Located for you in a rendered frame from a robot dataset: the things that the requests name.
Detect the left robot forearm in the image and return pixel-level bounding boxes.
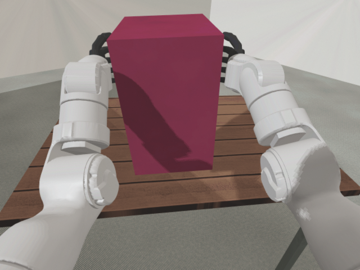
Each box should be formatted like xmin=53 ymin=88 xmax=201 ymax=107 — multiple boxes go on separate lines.
xmin=39 ymin=55 xmax=113 ymax=195

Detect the robot left hand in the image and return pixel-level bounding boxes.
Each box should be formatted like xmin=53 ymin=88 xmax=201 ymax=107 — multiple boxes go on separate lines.
xmin=89 ymin=32 xmax=115 ymax=83

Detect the right robot forearm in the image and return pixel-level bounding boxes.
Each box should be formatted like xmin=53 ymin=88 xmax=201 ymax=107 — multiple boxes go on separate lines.
xmin=224 ymin=53 xmax=341 ymax=182

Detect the robot right hand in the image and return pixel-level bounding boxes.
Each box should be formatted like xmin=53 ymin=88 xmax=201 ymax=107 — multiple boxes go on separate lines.
xmin=220 ymin=32 xmax=245 ymax=83

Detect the robot right upper arm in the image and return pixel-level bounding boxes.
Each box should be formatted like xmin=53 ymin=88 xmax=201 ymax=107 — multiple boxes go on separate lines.
xmin=260 ymin=138 xmax=360 ymax=270

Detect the carton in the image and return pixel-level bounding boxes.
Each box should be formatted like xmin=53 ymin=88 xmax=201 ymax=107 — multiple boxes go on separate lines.
xmin=106 ymin=13 xmax=224 ymax=175

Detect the table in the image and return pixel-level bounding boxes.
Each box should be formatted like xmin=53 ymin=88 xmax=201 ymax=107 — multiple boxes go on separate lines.
xmin=0 ymin=95 xmax=360 ymax=270

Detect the robot left upper arm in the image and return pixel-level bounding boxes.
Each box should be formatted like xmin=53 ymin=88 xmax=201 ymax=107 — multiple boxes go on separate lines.
xmin=0 ymin=153 xmax=119 ymax=270

